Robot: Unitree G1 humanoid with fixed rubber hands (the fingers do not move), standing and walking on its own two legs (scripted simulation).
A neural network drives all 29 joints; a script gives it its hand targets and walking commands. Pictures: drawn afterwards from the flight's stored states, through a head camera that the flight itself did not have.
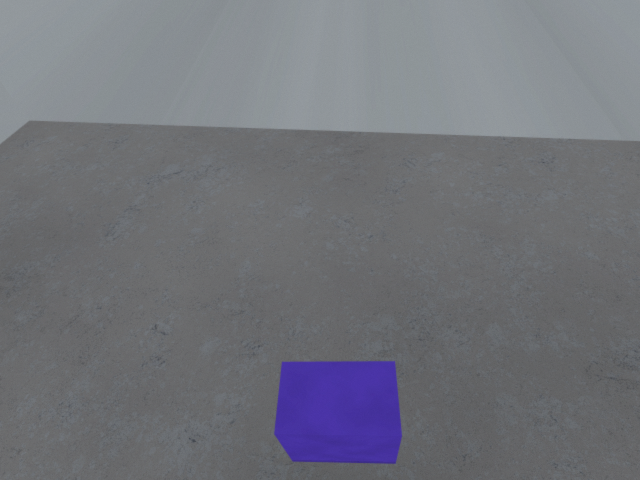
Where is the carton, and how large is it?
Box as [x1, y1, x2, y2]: [274, 361, 401, 463]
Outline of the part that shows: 282,362 274,434 293,461 395,463 401,437 394,361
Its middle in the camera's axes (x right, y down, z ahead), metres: +0.06 +0.47 +1.05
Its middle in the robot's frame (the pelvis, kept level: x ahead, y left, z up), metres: +0.39 +0.05 -0.62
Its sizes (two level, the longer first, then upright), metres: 0.295 0.177 0.287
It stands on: the floor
